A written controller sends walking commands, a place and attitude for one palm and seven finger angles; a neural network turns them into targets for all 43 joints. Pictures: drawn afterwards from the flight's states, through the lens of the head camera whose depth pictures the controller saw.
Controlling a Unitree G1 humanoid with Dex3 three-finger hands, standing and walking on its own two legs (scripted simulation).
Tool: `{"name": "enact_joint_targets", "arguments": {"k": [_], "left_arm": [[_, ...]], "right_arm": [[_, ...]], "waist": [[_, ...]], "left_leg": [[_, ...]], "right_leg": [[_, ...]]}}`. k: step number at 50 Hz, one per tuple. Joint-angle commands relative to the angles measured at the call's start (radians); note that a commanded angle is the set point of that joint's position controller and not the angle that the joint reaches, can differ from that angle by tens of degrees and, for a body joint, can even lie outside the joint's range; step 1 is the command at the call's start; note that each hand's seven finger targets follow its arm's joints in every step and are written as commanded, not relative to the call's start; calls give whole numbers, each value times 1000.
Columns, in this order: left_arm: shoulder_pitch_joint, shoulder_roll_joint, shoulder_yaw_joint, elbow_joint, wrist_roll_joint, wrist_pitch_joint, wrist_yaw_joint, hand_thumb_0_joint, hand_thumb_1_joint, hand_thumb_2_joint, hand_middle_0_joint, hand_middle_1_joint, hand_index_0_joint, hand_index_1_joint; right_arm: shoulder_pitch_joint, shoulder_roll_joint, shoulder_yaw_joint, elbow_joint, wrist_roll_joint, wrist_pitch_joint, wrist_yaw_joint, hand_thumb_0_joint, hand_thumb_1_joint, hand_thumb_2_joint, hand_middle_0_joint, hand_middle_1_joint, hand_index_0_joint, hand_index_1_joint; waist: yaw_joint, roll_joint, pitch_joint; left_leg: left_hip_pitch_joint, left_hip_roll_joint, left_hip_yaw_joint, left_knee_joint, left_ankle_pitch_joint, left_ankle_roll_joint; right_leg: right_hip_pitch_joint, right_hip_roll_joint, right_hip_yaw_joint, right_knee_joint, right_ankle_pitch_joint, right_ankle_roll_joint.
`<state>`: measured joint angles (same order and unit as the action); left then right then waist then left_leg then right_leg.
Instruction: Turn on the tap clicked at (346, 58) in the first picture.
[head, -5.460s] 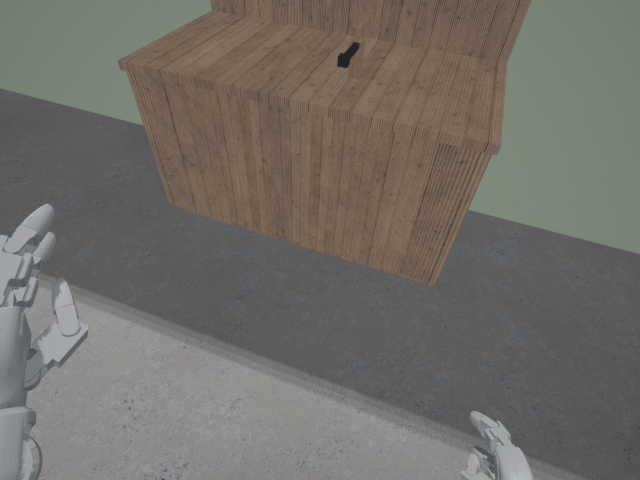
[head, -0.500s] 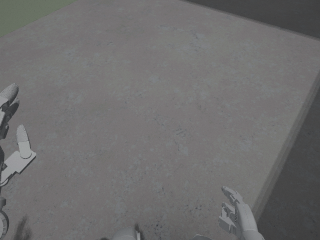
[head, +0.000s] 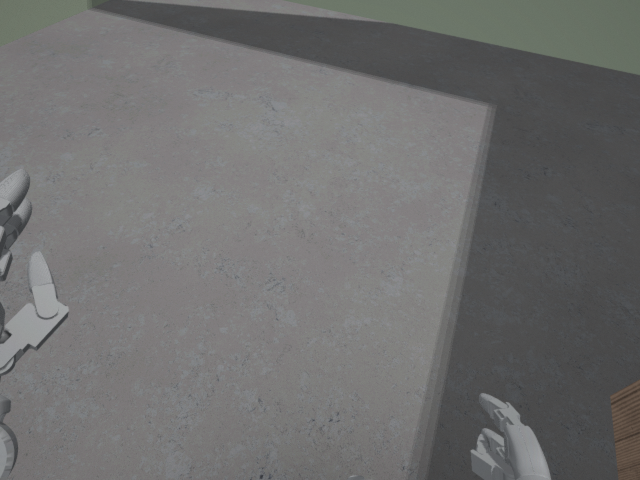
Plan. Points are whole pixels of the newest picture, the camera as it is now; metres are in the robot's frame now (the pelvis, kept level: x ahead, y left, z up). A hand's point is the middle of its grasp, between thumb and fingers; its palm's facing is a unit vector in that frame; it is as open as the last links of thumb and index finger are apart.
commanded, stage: turn to face it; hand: left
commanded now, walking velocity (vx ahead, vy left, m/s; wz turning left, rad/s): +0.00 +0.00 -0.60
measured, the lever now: out of the picture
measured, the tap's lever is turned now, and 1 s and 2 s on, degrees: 0 0 0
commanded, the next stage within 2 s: none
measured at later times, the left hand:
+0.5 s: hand (242, 317) +0.22 +0.10 +0.18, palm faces +0.04 -0.84 -0.54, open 7.4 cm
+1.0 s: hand (398, 392) +0.17 -0.03 +0.17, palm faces -0.20 -0.83 -0.51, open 7.4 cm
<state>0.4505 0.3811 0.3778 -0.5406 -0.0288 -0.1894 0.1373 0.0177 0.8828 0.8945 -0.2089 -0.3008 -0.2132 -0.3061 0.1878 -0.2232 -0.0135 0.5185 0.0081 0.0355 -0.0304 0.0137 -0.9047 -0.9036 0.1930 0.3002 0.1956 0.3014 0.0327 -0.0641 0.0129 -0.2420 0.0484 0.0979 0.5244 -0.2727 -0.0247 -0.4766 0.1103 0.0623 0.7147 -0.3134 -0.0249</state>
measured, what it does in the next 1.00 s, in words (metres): walks backwards, turning right: right foot, then left foot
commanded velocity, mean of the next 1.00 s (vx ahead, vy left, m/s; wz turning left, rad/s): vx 0.00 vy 0.00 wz -0.60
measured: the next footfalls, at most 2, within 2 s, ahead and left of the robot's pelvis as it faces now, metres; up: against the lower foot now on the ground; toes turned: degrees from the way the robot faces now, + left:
right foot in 0.26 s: +0.00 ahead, -0.16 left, +0.00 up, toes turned -17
left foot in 0.60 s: +0.02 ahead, +0.06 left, +0.00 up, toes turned -18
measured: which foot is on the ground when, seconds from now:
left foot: down 0.00-0.26, up 0.28-0.58, down 0.60-0.92, up 0.94-1.00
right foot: up 0.00-0.24, down 0.26-0.62, up 0.64-0.90, down 0.92-1.00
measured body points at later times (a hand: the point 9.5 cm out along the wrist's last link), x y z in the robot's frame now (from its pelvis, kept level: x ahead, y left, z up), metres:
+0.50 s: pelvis -0.06 -0.05 +0.00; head -0.01 -0.07 +0.44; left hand +0.21 +0.14 +0.21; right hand +0.00 -0.35 -0.10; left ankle -0.02 +0.08 -0.69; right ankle -0.04 -0.14 -0.73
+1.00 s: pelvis -0.15 -0.07 -0.01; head -0.11 -0.13 +0.43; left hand +0.18 +0.01 +0.20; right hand -0.13 -0.33 -0.13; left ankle -0.05 +0.06 -0.69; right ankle -0.19 -0.16 -0.73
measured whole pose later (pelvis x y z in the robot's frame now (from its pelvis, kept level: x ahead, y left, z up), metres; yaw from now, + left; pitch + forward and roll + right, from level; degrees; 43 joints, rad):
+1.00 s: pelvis -0.15 -0.07 -0.01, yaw -37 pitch +0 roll -1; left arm 0.42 0.39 0.37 -0.54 -0.03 -0.19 0.13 0.02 0.88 0.89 -0.21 -0.30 -0.21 -0.31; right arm 0.17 -0.18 0.03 0.54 0.02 -0.02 0.01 0.01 -0.90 -0.90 0.20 0.30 0.20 0.30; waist 0.00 0.08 0.15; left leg -0.45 0.20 0.07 0.96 -0.47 -0.09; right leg -0.34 0.01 -0.11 0.66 -0.31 -0.05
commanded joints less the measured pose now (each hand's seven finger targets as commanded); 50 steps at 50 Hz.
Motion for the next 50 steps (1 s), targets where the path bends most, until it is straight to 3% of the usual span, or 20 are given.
{"name": "enact_joint_targets", "arguments": {"k": [1,2,11,12,13,14,15,17,20,28,29,31,32,34,37,44,45,47,48,50], "left_arm": [[-116,118,47,-213,14,-61,3,0,900,900,-200,-300,-200,-300],[-159,119,35,-244,18,-55,3,0,900,900,-200,-300,-200,-300],[-104,161,87,-186,4,-43,6,0,900,900,-200,-300,-200,-300],[-70,181,101,-189,8,-44,10,0,900,900,-200,-300,-200,-300],[-60,238,153,-217,5,-58,22,0,900,900,-200,-300,-200,-300],[-11,262,204,-203,-20,-53,31,0,900,900,-200,-300,-200,-300],[24,259,206,-255,-35,-50,32,0,900,900,-200,-300,-200,-300],[118,250,249,-276,-40,-61,39,0,900,900,-200,-300,-200,-300],[133,214,237,-270,-40,-63,42,0,900,900,-200,-300,-200,-300],[52,169,137,-235,-21,-39,37,0,900,900,-200,-300,-200,-300],[28,164,122,-237,-18,-40,33,0,900,900,-200,-300,-200,-300],[-39,173,124,-272,-2,-61,23,0,900,900,-200,-300,-200,-300],[-77,216,148,-292,17,-70,27,0,900,900,-200,-300,-200,-300],[-96,133,66,-249,22,-73,17,0,900,900,-200,-300,-200,-300],[-125,116,33,-242,19,-61,17,0,900,900,-200,-300,-200,-300],[-73,147,83,-186,-1,-49,11,0,900,900,-200,-300,-200,-300],[-86,161,92,-195,2,-50,12,0,900,900,-200,-300,-200,-300],[-8,245,192,-143,-4,-54,34,0,900,900,-200,-300,-200,-300],[18,239,182,-179,-33,-39,30,0,900,900,-200,-300,-200,-300],[101,233,219,-236,-43,-53,32,0,900,900,-200,-300,-200,-300]], "right_arm": [[-65,-97,-39,-138,2,-62,9,0,-900,-900,200,300,200,300],[-66,-97,-37,-134,10,-74,13,0,-900,-900,200,300,200,300],[-14,-114,-41,-126,9,-123,33,0,-900,-900,200,300,200,300],[-9,-95,-41,-126,16,-119,35,0,-900,-900,200,300,200,300],[-30,-60,-24,-146,19,-119,33,0,-900,-900,200,300,200,300],[-58,-66,-25,-155,23,-113,29,0,-900,-900,200,300,200,300],[-76,-61,-31,-149,24,-99,29,0,-900,-900,200,300,200,300],[-106,-39,-7,-125,15,-63,30,0,-900,-900,200,300,200,300],[-117,-51,-20,-113,6,-32,18,0,-900,-900,200,300,200,300],[-65,-96,-30,-127,10,-24,6,0,-900,-900,200,300,200,300],[-54,-104,-34,-129,9,-26,2,0,-900,-900,200,300,200,300],[-66,-141,-47,-155,0,-36,-9,0,-900,-900,200,300,200,300],[-88,-109,-37,-147,-3,-48,-14,0,-900,-900,200,300,200,300],[-71,-99,-43,-141,-1,-64,-1,0,-900,-900,200,300,200,300],[-49,-114,-47,-129,13,-85,21,0,-900,-900,200,300,200,300],[-3,-116,-42,-131,10,-120,34,0,-900,-900,200,300,200,300],[5,-109,-42,-129,16,-118,39,0,-900,-900,200,300,200,300],[-55,-62,-14,-156,11,-112,32,0,-900,-900,200,300,200,300],[-82,-70,-31,-154,27,-98,27,0,-900,-900,200,300,200,300],[-97,-41,-8,-131,18,-62,25,0,-900,-900,200,300,200,300]], "waist": [[-7,305,7],[-6,299,9],[-19,281,-82],[-20,169,-129],[-9,-88,-150],[9,-215,-203],[2,-191,-222],[-5,-28,-241],[-24,-35,-208],[-20,-27,-151],[-27,9,-130],[-16,314,-62],[1,435,-67],[-20,335,16],[-21,322,17],[-24,311,-76],[-27,212,-102],[7,-177,-156],[7,-229,-181],[-10,-103,-205]], "left_leg": [[-14,372,-130,-218,228,160],[16,346,-34,-197,267,124],[17,293,75,71,324,19],[-31,239,99,237,236,-8],[-248,121,103,447,-145,-52],[-359,57,-10,617,-360,-71],[-373,78,-111,694,-319,-70],[-383,84,-125,673,-258,-72],[-274,60,-77,502,-186,-73],[36,13,-49,22,-89,-29],[122,38,-55,-75,-65,-11],[162,312,-295,-234,23,115],[32,429,-347,-302,-47,169],[-62,396,-232,-260,50,177],[-25,335,-35,-200,185,108],[19,304,68,24,286,29],[-36,265,85,141,199,3],[-373,55,37,534,-363,-67],[-379,72,-84,654,-317,-64],[-439,80,-123,741,-218,-77]], "right_leg": [[-93,-133,-50,409,-142,76],[-91,-140,-92,362,-114,83],[308,-101,-219,-219,87,71],[392,-188,-119,-285,256,25],[535,-355,146,-278,730,-71],[525,-448,326,-277,908,-137],[526,-463,328,-270,841,-154],[534,-419,245,-232,731,-166],[405,-364,192,-283,606,-150],[151,-295,279,-342,135,-98],[68,-263,270,-313,57,-65],[-111,-78,88,9,-149,29],[-78,-84,-21,327,-216,52],[-88,-139,-23,498,-161,66],[-38,-150,-126,324,-127,87],[259,-96,-226,-188,14,80],[345,-146,-169,-267,128,50],[490,-428,281,-300,760,-118],[461,-453,337,-310,734,-133],[545,-408,238,-246,746,-152]]}}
